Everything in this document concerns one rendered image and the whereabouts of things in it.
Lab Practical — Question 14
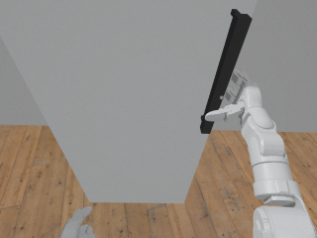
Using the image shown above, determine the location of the right robot upper arm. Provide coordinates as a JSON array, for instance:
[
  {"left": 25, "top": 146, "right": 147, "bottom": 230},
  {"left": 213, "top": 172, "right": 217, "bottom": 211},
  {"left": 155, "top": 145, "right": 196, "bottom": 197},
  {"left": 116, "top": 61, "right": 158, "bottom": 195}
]
[{"left": 253, "top": 205, "right": 316, "bottom": 238}]

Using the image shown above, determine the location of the fridge door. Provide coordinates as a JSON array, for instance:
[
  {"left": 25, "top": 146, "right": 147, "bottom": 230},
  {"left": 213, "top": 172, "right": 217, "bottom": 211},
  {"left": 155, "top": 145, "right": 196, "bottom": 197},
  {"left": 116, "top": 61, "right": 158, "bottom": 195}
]
[{"left": 0, "top": 0, "right": 258, "bottom": 203}]

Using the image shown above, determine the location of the left robot hand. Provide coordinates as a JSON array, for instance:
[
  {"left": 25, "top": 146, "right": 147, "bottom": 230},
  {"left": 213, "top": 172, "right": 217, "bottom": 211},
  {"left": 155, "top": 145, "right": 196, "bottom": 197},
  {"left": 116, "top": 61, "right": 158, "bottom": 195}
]
[{"left": 59, "top": 206, "right": 96, "bottom": 238}]

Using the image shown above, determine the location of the handle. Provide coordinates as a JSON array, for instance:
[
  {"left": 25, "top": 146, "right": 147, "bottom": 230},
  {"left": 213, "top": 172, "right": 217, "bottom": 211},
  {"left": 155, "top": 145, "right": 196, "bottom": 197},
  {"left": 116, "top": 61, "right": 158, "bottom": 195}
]
[{"left": 200, "top": 9, "right": 253, "bottom": 134}]

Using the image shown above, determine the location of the right robot hand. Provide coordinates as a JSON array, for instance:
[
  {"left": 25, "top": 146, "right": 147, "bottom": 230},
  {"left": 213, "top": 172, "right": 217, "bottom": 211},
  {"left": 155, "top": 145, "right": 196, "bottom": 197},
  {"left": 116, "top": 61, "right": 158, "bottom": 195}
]
[{"left": 205, "top": 68, "right": 263, "bottom": 123}]

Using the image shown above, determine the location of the robot right forearm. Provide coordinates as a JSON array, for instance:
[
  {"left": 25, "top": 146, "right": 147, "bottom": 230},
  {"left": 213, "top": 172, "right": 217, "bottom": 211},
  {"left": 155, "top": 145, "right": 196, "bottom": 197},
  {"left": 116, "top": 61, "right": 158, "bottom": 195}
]
[{"left": 240, "top": 107, "right": 317, "bottom": 238}]

